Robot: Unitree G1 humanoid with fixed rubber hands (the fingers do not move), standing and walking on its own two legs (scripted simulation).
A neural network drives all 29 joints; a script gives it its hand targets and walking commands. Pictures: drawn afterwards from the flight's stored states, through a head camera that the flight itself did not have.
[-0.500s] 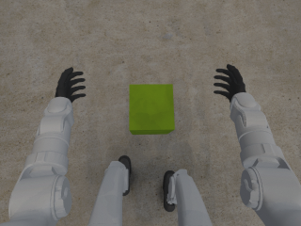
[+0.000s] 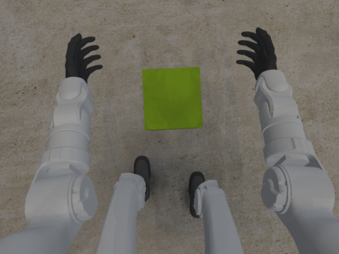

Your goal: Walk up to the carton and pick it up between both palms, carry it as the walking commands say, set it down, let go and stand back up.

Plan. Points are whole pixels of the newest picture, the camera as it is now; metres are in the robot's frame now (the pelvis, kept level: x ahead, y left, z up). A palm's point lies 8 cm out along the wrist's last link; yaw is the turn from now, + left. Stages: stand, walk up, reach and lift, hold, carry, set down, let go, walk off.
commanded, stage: reach and lift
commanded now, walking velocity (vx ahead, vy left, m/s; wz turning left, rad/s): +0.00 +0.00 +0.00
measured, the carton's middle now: (171, 103) +0.48 +0.01 -0.52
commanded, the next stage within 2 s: none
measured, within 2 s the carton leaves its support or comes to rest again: neither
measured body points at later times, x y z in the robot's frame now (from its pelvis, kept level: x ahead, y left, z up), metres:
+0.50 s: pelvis -0.03 -0.01 -0.15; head +0.30 +0.01 +0.15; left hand +0.48 +0.23 -0.29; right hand +0.52 -0.16 -0.28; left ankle +0.10 +0.12 -0.61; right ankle +0.04 -0.13 -0.61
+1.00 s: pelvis -0.05 -0.01 -0.25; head +0.32 +0.01 +0.01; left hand +0.48 +0.22 -0.43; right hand +0.51 -0.15 -0.42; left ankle +0.10 +0.12 -0.61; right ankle +0.04 -0.13 -0.61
